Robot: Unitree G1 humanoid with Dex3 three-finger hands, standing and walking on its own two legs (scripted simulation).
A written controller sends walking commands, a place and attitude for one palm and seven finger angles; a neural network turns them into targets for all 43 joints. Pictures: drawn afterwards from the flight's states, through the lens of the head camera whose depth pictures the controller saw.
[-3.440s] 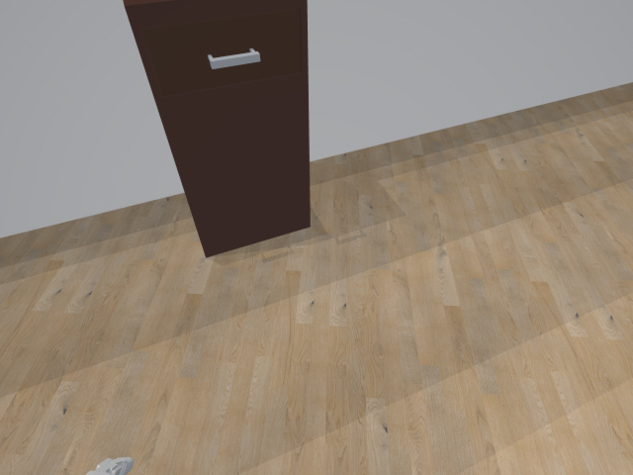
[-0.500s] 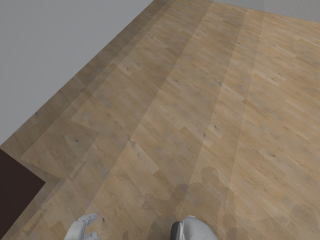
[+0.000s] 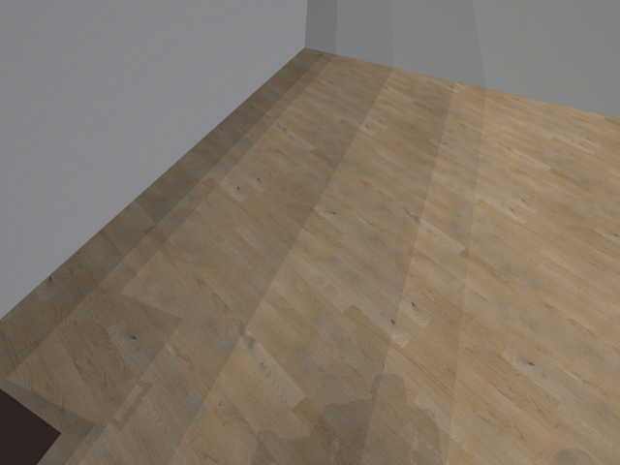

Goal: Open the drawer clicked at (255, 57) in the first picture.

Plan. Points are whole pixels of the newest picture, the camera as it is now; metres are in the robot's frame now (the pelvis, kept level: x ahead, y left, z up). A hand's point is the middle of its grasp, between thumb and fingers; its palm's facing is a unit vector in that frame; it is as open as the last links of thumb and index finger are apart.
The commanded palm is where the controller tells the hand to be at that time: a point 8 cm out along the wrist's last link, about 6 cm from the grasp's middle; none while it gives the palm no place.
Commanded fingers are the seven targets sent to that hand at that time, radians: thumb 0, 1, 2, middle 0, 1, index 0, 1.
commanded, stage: turn to face it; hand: left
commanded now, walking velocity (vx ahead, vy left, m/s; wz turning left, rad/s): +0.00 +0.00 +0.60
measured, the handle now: out of the picture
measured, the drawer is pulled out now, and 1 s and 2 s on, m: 0.00 0.00 0.00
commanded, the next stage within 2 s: none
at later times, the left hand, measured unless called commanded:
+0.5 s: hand out of the picture +0.05 +0.19 -0.13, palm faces +0.25 -0.93 -0.29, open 7.4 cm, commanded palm none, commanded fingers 0.00 0.90 0.90 -0.20 -0.30 -0.20 -0.30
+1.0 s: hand out of the picture -0.15 +0.21 -0.17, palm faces +0.58 -0.78 -0.26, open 7.4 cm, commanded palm none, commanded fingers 0.00 0.90 0.90 -0.20 -0.30 -0.20 -0.30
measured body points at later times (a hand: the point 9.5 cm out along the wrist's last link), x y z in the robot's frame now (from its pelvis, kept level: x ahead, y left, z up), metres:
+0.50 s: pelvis -0.02 -0.03 +0.01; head +0.02 -0.05 +0.45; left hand +0.04 +0.24 -0.11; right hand +0.06 -0.28 -0.16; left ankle +0.00 +0.10 -0.70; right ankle +0.00 -0.14 -0.73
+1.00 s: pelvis -0.05 +0.00 +0.00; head -0.03 +0.06 +0.45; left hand -0.18 +0.26 -0.15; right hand +0.19 -0.15 -0.11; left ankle -0.10 +0.09 -0.73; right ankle +0.00 -0.15 -0.65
